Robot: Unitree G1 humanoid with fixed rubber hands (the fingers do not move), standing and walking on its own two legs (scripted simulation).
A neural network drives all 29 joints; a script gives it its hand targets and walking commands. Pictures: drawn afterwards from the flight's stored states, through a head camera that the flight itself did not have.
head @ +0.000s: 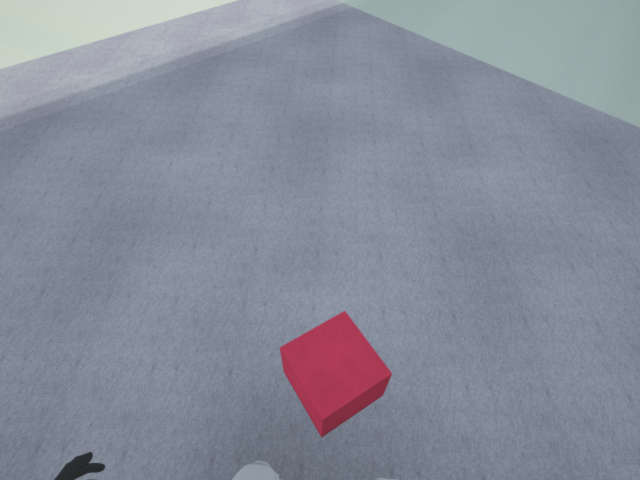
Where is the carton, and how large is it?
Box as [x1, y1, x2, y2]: [280, 311, 391, 436]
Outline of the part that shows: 344,311 280,347 284,372 321,436 381,396 391,374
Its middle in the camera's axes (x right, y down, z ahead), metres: +0.04 +0.38 +1.13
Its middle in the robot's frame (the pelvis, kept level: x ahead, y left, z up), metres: +0.50 -0.05 -0.65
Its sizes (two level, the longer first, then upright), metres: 0.225 0.222 0.183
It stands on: the floor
